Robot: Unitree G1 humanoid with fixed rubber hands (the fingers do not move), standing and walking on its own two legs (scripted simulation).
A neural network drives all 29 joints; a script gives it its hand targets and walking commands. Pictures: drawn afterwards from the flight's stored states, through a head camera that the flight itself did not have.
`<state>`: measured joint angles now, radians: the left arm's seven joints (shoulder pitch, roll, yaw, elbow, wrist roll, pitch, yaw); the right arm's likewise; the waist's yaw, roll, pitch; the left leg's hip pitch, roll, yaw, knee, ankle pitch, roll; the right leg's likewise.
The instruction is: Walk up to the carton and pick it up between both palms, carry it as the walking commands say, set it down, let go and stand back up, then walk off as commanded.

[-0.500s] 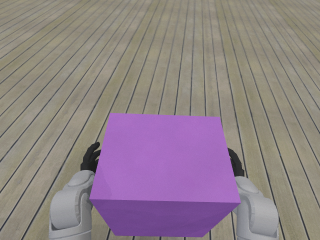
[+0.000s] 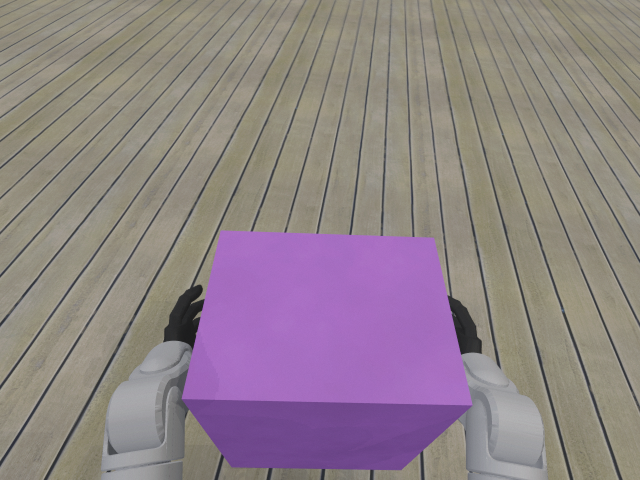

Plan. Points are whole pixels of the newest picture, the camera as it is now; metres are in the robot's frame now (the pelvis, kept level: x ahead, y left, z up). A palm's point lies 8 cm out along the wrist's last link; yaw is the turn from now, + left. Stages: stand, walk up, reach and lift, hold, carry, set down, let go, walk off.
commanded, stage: carry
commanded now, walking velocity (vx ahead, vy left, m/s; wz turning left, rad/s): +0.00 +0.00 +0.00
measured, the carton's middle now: (321, 365) +0.26 +0.00 +0.02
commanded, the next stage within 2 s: none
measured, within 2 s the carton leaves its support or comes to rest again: neither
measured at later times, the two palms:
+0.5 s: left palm (181, 349) +0.26 +0.17 +0.05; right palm (456, 358) +0.25 -0.16 +0.05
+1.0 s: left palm (185, 346) +0.26 +0.16 +0.05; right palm (459, 355) +0.26 -0.16 +0.05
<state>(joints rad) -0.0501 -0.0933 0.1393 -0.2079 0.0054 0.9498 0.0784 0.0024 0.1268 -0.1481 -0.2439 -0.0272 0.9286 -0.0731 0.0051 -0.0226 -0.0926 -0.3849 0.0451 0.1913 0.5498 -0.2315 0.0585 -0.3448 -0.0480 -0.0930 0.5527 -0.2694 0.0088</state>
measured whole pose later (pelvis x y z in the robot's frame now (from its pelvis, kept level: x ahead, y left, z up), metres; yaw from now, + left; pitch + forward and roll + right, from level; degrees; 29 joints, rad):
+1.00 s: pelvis +0.01 +0.00 +0.00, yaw +0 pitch +3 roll +0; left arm -0.05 -0.09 0.14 -0.16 0.02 0.91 0.07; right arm 0.00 0.12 -0.15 -0.20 -0.04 0.90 -0.07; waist 0.00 -0.02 -0.10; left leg -0.38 0.05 0.18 0.56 -0.25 0.05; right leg -0.33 -0.05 -0.10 0.56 -0.29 0.01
